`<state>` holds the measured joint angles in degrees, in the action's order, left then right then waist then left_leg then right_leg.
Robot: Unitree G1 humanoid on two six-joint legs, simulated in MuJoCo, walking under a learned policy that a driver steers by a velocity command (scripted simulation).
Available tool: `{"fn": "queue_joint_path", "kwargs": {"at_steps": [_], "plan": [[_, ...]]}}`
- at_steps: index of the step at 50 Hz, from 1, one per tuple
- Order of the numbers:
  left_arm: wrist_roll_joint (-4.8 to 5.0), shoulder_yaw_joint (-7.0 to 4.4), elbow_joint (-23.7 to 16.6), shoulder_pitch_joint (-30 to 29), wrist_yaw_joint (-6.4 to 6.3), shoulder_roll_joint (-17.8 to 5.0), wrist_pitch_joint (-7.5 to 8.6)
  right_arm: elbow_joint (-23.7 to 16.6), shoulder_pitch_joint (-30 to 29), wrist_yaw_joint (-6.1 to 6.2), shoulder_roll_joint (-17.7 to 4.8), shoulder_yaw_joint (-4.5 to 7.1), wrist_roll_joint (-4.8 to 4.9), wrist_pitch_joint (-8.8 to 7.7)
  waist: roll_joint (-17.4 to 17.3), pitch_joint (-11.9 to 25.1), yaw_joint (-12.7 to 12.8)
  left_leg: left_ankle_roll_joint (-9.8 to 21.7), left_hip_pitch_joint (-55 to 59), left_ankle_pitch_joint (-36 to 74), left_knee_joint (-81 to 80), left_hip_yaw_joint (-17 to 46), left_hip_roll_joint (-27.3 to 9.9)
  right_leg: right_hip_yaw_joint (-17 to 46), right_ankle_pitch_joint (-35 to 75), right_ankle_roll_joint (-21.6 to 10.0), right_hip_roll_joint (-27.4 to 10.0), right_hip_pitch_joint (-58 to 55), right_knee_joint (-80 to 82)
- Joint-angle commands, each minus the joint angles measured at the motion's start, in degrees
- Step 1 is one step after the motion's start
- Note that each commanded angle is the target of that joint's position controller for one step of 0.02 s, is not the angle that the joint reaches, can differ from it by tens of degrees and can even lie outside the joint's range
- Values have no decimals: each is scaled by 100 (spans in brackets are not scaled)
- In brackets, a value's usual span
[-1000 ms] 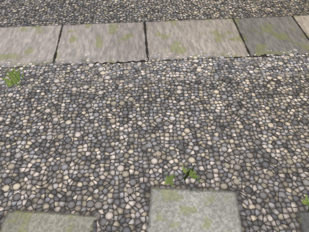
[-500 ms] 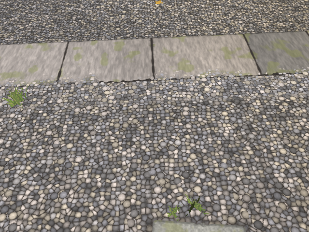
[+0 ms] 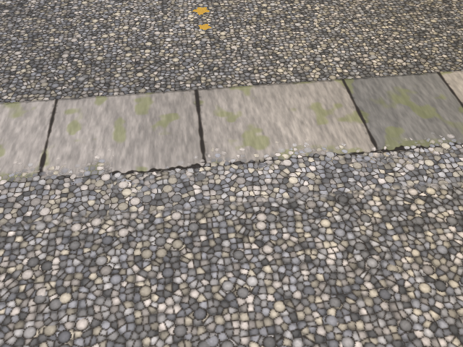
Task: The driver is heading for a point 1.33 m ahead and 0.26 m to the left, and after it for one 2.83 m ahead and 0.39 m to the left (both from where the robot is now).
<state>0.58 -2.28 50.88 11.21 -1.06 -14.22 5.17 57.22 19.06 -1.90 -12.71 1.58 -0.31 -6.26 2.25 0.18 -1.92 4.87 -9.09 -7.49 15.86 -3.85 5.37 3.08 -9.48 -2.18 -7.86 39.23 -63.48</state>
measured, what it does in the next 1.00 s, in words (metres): walks ahead: right foot, then left foot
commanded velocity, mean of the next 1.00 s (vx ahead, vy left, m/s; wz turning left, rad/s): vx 0.50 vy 0.00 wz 0.15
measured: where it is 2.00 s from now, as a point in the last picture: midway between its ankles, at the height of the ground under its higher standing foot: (179, 212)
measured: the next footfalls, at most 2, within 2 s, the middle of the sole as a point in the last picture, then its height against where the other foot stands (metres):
right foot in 0.30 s outside the picture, level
left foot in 0.88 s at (205, 309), level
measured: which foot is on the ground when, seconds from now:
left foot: down 0.00-0.30, up 0.32-0.86, down 0.88-1.00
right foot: up 0.00-0.28, down 0.30-0.86, up 0.88-1.00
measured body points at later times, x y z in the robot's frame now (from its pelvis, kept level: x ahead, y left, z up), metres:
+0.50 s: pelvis +0.28 -0.08 +0.00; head +0.30 -0.10 +0.45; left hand +0.33 +0.18 -0.13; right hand +0.37 -0.35 -0.13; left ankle +0.28 +0.08 -0.66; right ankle +0.30 -0.16 -0.74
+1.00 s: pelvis +0.55 +0.00 -0.01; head +0.58 +0.01 +0.43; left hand +0.57 +0.28 -0.15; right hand +0.72 -0.24 -0.13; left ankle +0.60 +0.08 -0.74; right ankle +0.46 -0.16 -0.64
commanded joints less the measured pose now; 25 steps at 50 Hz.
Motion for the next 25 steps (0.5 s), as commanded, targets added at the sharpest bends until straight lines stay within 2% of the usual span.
{"fn": "queue_joint_path", "kwargs": {"at_steps": [1,5,8,10,12,13,14,15,16,17,18,19,20,21,22,23,25], "plan": [[-55,-74,-251,96,-17,-253,6,-325,-193,121,-795,130,19,-80,-391,-327,229,962,-496,481,-1085,1171,-1620,20,950,125,-186,134,904],[7,-33,-482,-794,65,-165,61,-221,257,192,-932,152,106,-12,-444,-361,-98,741,-17,491,-1017,918,-1551,-223,1611,173,99,-108,2409],[58,-7,-655,-1269,168,-183,84,-96,551,198,-963,170,144,58,-492,-488,-266,716,531,398,-800,953,-1740,-252,1391,152,200,-73,2947],[70,-11,-772,-1427,247,-246,126,-43,628,213,-981,192,146,118,-524,-525,-256,662,912,461,-565,1028,-1921,-238,997,30,251,-76,3208],[70,-57,-780,-1209,297,-383,175,-46,540,225,-1063,229,152,176,-626,-400,-63,565,1108,958,-210,1078,-2027,-321,543,-132,378,-535,3430],[63,-129,-688,-801,298,-516,195,-80,402,226,-1096,234,144,205,-680,-169,204,472,1080,1839,266,969,-1932,-473,419,-242,553,-1176,3551],[59,-278,-399,120,270,-774,206,-120,322,221,-977,188,102,233,-598,377,624,328,860,2657,1333,706,-1602,-579,437,-409,718,-2369,3616],[-3,-425,-153,1314,220,-1271,207,-292,291,219,-753,77,4,219,-48,1307,1039,97,-258,1746,3176,354,-1224,490,561,-821,-234,-4197,3504],[-49,-533,7,1790,248,-1751,163,-326,992,150,47,-151,36,71,1587,2032,721,-287,-2682,-1636,5209,255,-155,3200,-375,-1750,-1500,-6239,4140],[-33,-370,-26,1729,253,-1124,172,-241,780,131,-546,-26,179,-78,1120,2043,856,-188,-3372,-2370,6040,1102,-358,3857,-821,-1684,-1499,-6209,4604],[-18,-273,-144,1158,236,-846,182,-433,196,117,-949,82,296,-162,771,1196,757,-70,-3720,-1902,6157,1053,-675,2945,-457,-1377,-1313,-5467,4640],[-29,-207,-268,628,238,-690,172,-513,-138,152,-947,91,272,-169,249,815,573,-71,-3480,-1355,5932,888,-988,2188,173,-1226,-1090,-4641,4759],[-51,-157,-309,327,266,-525,167,-541,-310,185,-876,124,176,-131,10,468,417,-105,-3247,-1025,5550,825,-1158,1680,623,-1145,-853,-3945,4960],[-94,-111,-285,228,288,-393,177,-539,-217,193,-779,146,136,-51,116,369,224,-116,-2892,-800,5277,851,-1309,1319,811,-1061,-676,-3535,5144],[-105,-87,-215,306,325,-286,191,-509,-155,193,-659,145,118,21,132,263,171,-115,-2667,-696,5122,808,-1325,1033,1278,-1000,-513,-3290,5237],[-90,-118,-138,381,316,-418,197,-491,-4,200,-499,131,125,88,213,271,57,-167,-2631,-622,4983,747,-1315,902,1328,-1095,-514,-3207,5356],[-84,-173,-39,530,265,-601,212,-598,-277,218,-519,148,100,158,82,56,58,-272,-2905,-301,4591,731,-1371,700,1522,-1174,-531,-3086,5549]]}}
